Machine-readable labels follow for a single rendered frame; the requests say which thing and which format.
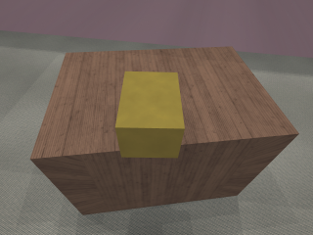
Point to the pedestal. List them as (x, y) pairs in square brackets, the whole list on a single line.
[(233, 130)]

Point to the carton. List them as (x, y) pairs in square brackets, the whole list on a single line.
[(150, 122)]

